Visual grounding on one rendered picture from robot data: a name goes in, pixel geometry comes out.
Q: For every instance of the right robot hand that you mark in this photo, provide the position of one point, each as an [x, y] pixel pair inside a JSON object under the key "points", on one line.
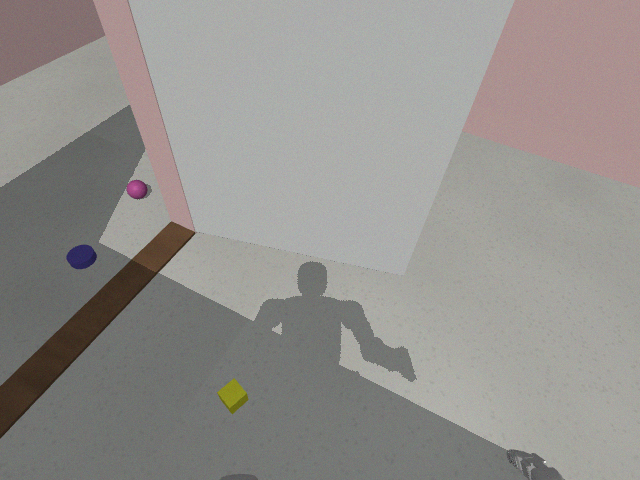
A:
{"points": [[532, 466]]}

